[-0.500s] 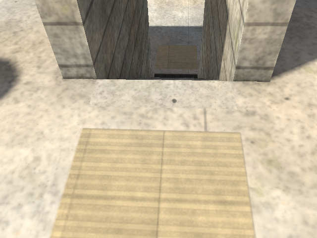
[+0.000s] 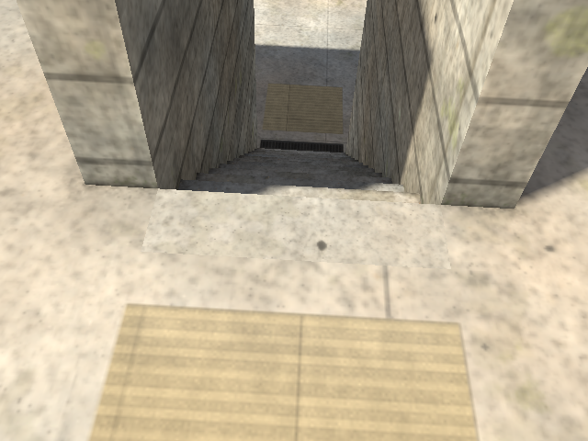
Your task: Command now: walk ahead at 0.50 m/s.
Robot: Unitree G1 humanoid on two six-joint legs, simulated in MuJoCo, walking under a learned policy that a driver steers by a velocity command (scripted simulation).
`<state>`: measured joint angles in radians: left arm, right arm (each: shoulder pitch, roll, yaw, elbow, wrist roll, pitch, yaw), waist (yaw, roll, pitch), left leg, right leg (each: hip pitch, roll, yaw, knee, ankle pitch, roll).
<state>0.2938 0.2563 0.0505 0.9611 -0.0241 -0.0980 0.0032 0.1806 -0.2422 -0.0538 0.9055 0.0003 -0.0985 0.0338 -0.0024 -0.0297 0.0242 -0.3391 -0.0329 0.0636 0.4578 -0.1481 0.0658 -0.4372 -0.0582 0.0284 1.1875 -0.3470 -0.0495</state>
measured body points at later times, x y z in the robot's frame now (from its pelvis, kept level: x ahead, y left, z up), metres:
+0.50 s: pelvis +0.28 -0.06 -0.01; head +0.31 -0.07 +0.44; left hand +0.45 +0.19 -0.12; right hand +0.27 -0.32 -0.16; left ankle +0.11 +0.08 -0.66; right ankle +0.37 -0.15 -0.74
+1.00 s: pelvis +0.50 -0.02 -0.01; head +0.53 -0.01 +0.44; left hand +0.53 +0.25 -0.14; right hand +0.69 -0.23 -0.13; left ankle +0.58 +0.11 -0.74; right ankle +0.38 -0.15 -0.72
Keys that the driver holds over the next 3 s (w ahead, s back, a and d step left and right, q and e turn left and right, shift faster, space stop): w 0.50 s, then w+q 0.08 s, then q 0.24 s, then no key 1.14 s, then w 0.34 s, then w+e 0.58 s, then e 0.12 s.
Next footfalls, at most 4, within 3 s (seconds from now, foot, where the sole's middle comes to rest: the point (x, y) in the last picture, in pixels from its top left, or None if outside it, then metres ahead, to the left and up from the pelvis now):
0.42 right None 0.41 -0.15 -0.77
0.94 left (247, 377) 0.62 0.12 -0.77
1.24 right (357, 394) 0.59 -0.14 -0.77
2.72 right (312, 233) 1.06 -0.05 -0.77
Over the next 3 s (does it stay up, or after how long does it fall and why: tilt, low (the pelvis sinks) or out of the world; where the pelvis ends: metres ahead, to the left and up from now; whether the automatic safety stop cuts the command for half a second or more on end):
stays up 1.04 0.03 -0.02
